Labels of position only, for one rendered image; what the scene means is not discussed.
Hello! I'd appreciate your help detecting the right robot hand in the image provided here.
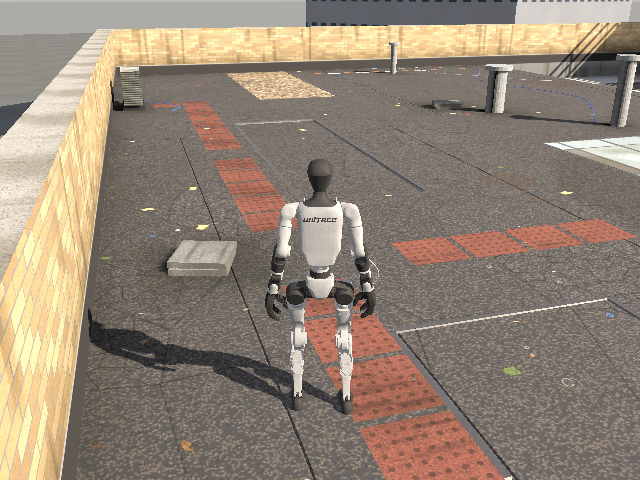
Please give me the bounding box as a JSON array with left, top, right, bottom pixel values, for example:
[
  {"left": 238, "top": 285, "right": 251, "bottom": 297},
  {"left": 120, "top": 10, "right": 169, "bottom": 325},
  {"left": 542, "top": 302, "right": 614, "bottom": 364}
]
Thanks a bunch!
[{"left": 353, "top": 289, "right": 376, "bottom": 318}]

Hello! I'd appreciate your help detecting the left robot hand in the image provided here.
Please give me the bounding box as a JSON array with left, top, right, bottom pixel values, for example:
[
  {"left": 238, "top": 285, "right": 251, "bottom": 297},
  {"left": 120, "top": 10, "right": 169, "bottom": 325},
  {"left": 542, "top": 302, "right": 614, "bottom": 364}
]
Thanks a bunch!
[{"left": 265, "top": 292, "right": 288, "bottom": 321}]

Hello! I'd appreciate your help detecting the right robot forearm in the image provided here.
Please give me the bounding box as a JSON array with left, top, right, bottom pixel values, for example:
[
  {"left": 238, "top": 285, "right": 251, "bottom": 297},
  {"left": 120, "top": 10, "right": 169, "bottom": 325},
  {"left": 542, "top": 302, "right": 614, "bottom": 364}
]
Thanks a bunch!
[{"left": 355, "top": 243, "right": 374, "bottom": 292}]

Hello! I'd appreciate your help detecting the left robot forearm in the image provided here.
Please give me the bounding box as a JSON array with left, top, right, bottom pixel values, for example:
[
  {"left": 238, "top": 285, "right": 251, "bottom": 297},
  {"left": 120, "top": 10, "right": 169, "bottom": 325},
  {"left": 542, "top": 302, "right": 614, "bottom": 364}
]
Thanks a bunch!
[{"left": 267, "top": 243, "right": 286, "bottom": 294}]

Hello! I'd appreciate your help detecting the left robot upper arm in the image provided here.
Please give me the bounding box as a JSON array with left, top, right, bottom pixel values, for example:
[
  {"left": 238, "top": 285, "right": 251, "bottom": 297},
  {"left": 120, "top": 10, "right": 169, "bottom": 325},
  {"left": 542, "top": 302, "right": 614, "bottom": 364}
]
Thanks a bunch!
[{"left": 275, "top": 202, "right": 299, "bottom": 259}]

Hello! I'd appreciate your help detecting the robot right foot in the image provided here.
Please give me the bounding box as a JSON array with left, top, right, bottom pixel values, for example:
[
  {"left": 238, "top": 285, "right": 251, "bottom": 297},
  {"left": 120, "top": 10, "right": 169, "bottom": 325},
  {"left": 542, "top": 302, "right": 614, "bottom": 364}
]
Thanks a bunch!
[{"left": 338, "top": 389, "right": 353, "bottom": 415}]

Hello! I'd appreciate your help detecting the left robot shin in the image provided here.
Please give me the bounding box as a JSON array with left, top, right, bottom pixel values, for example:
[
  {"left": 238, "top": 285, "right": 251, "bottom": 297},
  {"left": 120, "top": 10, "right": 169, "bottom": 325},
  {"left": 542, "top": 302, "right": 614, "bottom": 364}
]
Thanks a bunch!
[{"left": 290, "top": 331, "right": 304, "bottom": 397}]

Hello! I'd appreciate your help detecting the right robot upper arm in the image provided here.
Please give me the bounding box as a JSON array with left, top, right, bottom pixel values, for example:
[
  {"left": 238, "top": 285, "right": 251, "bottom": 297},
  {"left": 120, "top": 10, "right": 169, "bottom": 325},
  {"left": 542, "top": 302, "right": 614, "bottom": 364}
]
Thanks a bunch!
[{"left": 341, "top": 202, "right": 365, "bottom": 258}]

